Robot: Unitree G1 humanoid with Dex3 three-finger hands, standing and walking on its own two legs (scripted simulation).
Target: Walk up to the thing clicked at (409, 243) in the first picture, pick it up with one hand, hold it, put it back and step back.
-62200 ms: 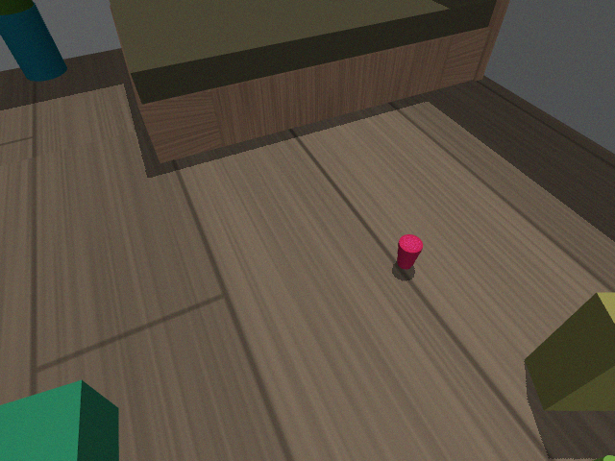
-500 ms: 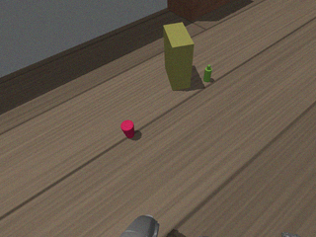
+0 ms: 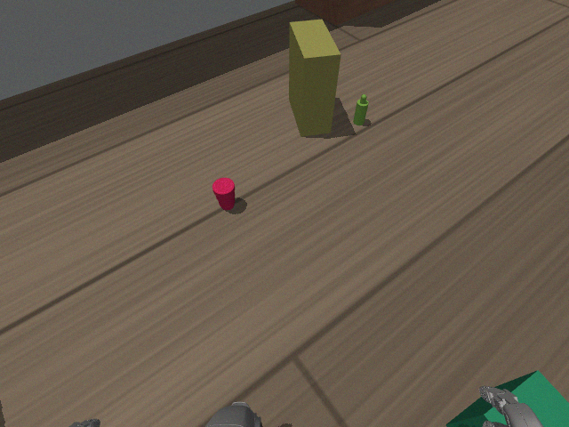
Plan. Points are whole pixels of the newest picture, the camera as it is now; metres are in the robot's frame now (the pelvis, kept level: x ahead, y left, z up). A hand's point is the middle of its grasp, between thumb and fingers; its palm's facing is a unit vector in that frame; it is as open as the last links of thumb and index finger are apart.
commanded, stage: step back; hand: left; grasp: from above
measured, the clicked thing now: (225, 195) +1.02 +0.30 -0.69
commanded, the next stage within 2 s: stand in 1.12 s
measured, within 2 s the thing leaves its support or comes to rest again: neither
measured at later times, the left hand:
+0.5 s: hand out of the picture +0.01 +0.28 -0.13, palm faces +0.03 -0.92 -0.39, open 7.4 cm
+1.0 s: hand out of the picture +0.06 +0.28 -0.14, palm faces +0.06 -0.94 -0.34, open 7.4 cm
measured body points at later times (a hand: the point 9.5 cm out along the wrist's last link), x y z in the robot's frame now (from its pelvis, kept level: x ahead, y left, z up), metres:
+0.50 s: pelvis -0.05 +0.00 +0.01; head -0.04 +0.00 +0.46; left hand +0.00 +0.33 -0.11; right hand +0.01 -0.30 -0.12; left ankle -0.04 +0.13 -0.72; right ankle -0.03 -0.12 -0.72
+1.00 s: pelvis +0.00 +0.02 +0.02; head +0.02 +0.03 +0.47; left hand +0.06 +0.33 -0.11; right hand +0.11 -0.27 -0.11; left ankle +0.00 +0.13 -0.72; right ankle -0.02 -0.12 -0.72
